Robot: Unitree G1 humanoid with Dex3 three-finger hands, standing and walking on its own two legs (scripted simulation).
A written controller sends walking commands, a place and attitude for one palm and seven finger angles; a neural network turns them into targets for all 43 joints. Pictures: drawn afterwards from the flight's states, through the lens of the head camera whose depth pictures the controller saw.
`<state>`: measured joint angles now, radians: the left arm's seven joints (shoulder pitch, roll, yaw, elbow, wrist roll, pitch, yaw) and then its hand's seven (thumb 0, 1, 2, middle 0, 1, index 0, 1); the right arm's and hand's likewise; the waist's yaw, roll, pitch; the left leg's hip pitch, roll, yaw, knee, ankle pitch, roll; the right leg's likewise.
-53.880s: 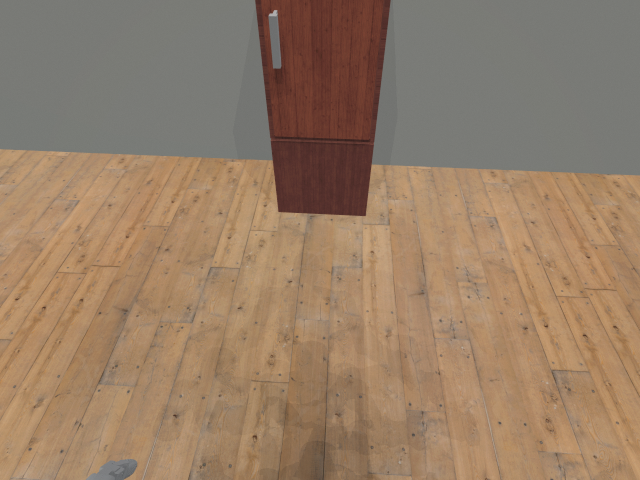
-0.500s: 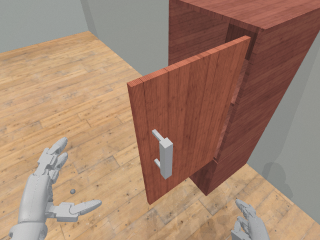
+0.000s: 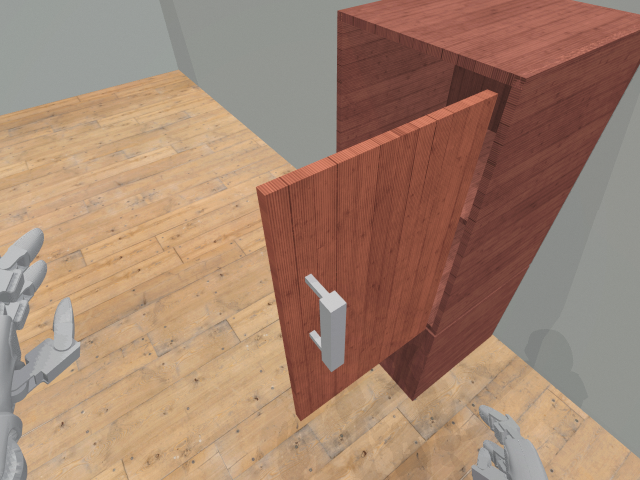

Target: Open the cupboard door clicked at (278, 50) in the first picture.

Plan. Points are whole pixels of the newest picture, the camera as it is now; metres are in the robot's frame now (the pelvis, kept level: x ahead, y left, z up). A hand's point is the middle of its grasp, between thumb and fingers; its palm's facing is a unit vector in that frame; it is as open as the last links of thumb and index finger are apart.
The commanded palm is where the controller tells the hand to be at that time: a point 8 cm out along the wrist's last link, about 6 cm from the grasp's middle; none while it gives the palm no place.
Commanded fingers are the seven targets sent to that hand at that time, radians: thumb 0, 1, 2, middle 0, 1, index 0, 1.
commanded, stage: draw the hand back to the body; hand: left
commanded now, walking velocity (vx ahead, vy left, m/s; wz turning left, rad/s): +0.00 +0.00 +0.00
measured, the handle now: (323, 323) +0.32 +0.04 +0.01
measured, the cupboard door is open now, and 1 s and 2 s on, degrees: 90 90 90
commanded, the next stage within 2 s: step back with the hand held close in 0.28 s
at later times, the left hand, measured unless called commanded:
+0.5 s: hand (88, 341) +0.19 +0.24 +0.16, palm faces +0.44 -0.79 -0.42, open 7.4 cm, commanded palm +0.13 +0.28 +0.17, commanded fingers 0.00 0.90 0.90 -0.20 -0.30 -0.20 -0.30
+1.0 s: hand (28, 410) +0.13 +0.27 +0.15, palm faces +0.36 -0.79 -0.49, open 7.4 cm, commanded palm +0.07 +0.31 +0.17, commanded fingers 0.00 0.90 0.90 -0.20 -0.30 -0.20 -0.30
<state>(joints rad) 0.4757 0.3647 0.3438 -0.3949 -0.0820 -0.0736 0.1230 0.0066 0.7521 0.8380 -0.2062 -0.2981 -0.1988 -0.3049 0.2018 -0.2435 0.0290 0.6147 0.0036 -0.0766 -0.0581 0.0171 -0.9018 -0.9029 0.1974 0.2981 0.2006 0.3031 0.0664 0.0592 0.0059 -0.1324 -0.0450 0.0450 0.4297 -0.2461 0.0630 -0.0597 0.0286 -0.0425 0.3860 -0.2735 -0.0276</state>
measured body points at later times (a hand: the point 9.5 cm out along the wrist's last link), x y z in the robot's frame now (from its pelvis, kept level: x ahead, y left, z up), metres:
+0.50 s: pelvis -0.01 -0.02 +0.00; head -0.02 -0.04 +0.45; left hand +0.16 +0.28 +0.19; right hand +0.18 -0.24 -0.09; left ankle +0.00 +0.07 -0.74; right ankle -0.04 -0.10 -0.74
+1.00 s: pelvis -0.08 +0.01 -0.01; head -0.06 +0.03 +0.44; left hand +0.10 +0.31 +0.18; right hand +0.09 -0.24 -0.08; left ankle +0.00 +0.07 -0.74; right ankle -0.04 -0.10 -0.74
